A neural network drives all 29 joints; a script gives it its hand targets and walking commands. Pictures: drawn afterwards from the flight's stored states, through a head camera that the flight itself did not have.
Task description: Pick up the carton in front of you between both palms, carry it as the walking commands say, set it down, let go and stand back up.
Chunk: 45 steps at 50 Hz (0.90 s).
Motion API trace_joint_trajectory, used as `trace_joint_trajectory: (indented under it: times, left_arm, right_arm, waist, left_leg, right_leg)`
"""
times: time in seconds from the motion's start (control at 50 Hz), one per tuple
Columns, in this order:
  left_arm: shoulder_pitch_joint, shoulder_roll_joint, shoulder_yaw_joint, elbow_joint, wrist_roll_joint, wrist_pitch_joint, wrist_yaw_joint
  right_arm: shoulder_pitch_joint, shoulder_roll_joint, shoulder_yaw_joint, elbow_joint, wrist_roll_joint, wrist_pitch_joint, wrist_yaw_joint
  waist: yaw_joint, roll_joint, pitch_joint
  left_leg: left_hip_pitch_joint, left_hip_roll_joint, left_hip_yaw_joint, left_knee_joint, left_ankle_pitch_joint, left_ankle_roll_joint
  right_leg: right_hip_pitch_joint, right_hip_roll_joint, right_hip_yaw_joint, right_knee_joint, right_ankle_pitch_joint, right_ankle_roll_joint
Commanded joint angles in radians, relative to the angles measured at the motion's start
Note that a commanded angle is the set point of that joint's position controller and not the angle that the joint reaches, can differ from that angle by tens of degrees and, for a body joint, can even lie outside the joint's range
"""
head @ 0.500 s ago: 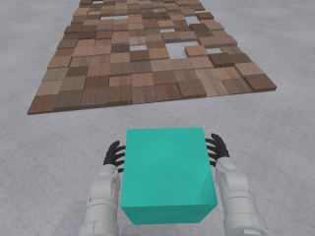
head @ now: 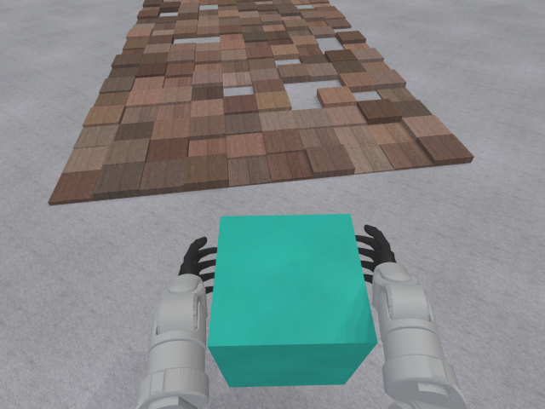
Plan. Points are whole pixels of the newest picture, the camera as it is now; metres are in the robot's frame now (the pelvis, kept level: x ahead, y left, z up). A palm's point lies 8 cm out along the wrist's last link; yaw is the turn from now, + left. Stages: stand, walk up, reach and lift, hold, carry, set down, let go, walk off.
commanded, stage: reach and lift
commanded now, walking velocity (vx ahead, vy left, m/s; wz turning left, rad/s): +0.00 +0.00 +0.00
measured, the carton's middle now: (286, 305) +0.30 +0.00 -0.05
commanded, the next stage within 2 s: hold in 0.58 s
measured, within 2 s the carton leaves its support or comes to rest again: neither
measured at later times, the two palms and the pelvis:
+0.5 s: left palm (191, 279) +0.30 +0.15 +0.04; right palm (385, 266) +0.31 -0.15 +0.04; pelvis +0.02 +0.00 +0.01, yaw +0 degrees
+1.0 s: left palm (190, 281) +0.29 +0.14 +0.05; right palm (393, 270) +0.29 -0.15 +0.06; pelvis +0.00 +0.00 +0.00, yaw +0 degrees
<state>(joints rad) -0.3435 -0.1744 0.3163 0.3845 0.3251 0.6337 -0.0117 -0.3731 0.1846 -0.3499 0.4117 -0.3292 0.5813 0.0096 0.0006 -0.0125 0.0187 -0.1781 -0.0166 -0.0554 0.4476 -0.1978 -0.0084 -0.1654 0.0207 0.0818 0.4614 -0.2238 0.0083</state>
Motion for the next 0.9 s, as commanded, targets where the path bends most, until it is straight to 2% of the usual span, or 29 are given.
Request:
trace_joint_trajectory:
  times: [0.0,0.26,0.38,0.54,0.66,0.7,0.78,0.88]
  left_arm:
    - [-0.535,-0.926,-0.545,-0.037,-0.249,-0.039,-0.235]
    - [-0.418,-0.902,-0.596,-0.149,-0.283,-0.008,-0.222]
    - [-0.405,-0.891,-0.609,-0.184,-0.292,0.006,-0.221]
    - [-0.428,-0.877,-0.609,-0.197,-0.293,0.024,-0.225]
    - [-0.418,-0.888,-0.687,-0.291,-0.339,0.064,-0.220]
    - [-0.389,-0.861,-0.661,-0.280,-0.326,0.086,-0.213]
    - [-0.414,-0.842,-0.605,-0.226,-0.293,0.100,-0.214]
    - [-0.498,-0.885,-0.614,-0.217,-0.305,0.086,-0.225]
  right_arm:
    - [-0.421,0.944,0.540,0.057,0.223,0.013,0.255]
    - [-0.297,0.926,0.589,-0.057,0.257,0.045,0.245]
    - [-0.282,0.926,0.606,-0.090,0.268,0.061,0.239]
    - [-0.302,0.926,0.606,-0.094,0.272,0.080,0.235]
    - [-0.272,0.923,0.663,-0.181,0.305,0.121,0.225]
    - [-0.259,0.893,0.648,-0.181,0.297,0.143,0.221]
    - [-0.301,0.870,0.597,-0.138,0.271,0.159,0.229]
    - [-0.390,0.903,0.614,-0.136,0.285,0.145,0.245]
  waist:
    - [0.000,0.014,-0.278]
    - [-0.001,0.014,-0.279]
    - [0.003,0.008,-0.262]
    - [0.007,0.005,-0.238]
    - [-0.015,0.011,-0.285]
    - [-0.013,0.011,-0.236]
    - [-0.007,0.004,-0.134]
    - [-0.002,0.005,-0.178]
  left_leg:
    - [0.150,-0.065,-0.009,-0.079,0.103,0.006]
    - [0.211,-0.073,-0.016,-0.101,0.261,0.000]
    - [0.214,-0.076,-0.014,-0.111,0.256,0.003]
    - [0.205,-0.076,-0.009,-0.117,0.199,0.009]
    - [0.246,-0.076,-0.015,-0.127,0.247,0.002]
    - [0.230,-0.074,-0.016,-0.138,0.217,0.001]
    - [0.182,-0.071,-0.009,-0.154,0.072,0.010]
    - [0.185,-0.066,-0.006,-0.141,0.030,0.017]
  right_leg:
    - [0.026,0.069,-0.011,-0.098,0.106,-0.011]
    - [0.095,0.076,-0.004,-0.123,0.263,-0.004]
    - [0.110,0.075,0.001,-0.132,0.276,0.001]
    - [0.108,0.072,0.004,-0.141,0.231,0.002]
    - [0.150,0.070,0.005,-0.149,0.294,0.004]
    - [0.142,0.069,0.003,-0.162,0.261,0.001]
    - [0.099,0.064,-0.005,-0.179,0.106,-0.002]
    - [0.089,0.060,-0.008,-0.164,0.062,-0.005]
